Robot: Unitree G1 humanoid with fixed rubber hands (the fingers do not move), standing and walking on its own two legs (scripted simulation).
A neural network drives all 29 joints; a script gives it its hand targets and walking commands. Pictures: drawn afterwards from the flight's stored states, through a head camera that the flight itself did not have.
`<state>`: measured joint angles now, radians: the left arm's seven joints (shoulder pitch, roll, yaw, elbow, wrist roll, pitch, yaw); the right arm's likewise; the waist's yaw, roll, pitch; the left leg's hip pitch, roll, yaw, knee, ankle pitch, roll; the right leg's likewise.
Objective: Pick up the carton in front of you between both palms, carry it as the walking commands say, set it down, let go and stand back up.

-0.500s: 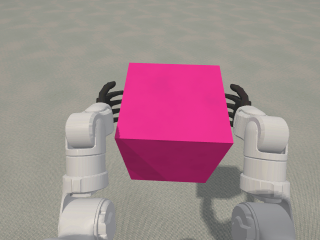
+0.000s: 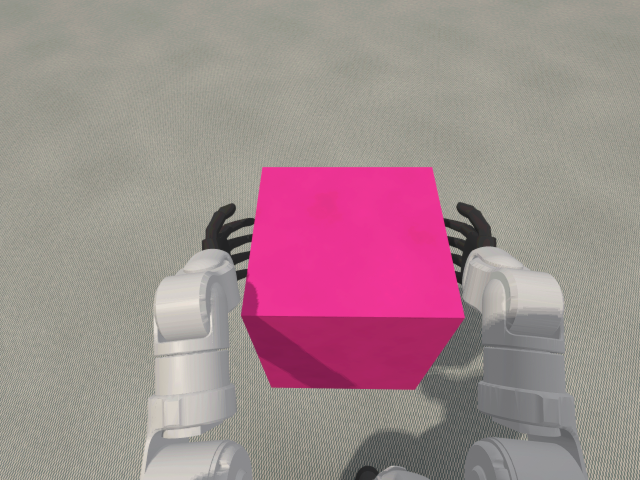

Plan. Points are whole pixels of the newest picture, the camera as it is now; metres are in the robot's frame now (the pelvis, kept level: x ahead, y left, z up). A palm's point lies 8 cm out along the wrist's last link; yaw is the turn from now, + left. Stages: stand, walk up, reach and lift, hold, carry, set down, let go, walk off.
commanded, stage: carry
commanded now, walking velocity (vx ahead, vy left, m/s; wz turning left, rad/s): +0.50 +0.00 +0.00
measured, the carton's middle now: (344, 287) +0.36 +0.00 +0.01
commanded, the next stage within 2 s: none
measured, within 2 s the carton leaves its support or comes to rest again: neither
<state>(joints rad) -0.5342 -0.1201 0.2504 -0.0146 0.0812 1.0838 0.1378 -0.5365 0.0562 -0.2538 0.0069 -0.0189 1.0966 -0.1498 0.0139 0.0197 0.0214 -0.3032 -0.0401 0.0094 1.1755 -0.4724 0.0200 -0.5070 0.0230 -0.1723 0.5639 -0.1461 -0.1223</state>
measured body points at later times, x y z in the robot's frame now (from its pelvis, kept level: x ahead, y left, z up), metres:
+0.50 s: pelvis +0.31 +0.03 +0.01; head +0.31 +0.04 +0.46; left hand +0.67 +0.17 +0.11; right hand +0.64 -0.14 +0.11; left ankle +0.39 +0.10 -0.72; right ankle +0.15 -0.06 -0.64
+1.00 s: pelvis +0.58 -0.01 +0.02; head +0.58 -0.02 +0.47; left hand +0.85 +0.14 +0.10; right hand +0.84 -0.16 +0.09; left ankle +0.51 +0.11 -0.71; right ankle +0.64 -0.09 -0.72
